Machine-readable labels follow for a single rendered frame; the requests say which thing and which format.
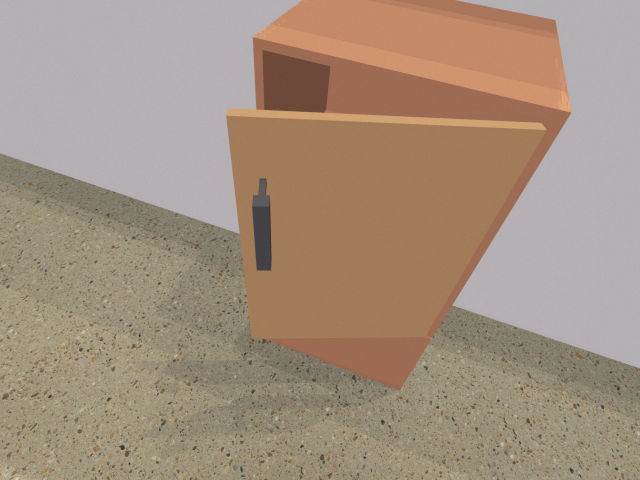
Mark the cupboard door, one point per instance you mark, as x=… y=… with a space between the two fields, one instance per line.
x=373 y=218

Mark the handle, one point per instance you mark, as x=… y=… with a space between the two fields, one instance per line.
x=262 y=227

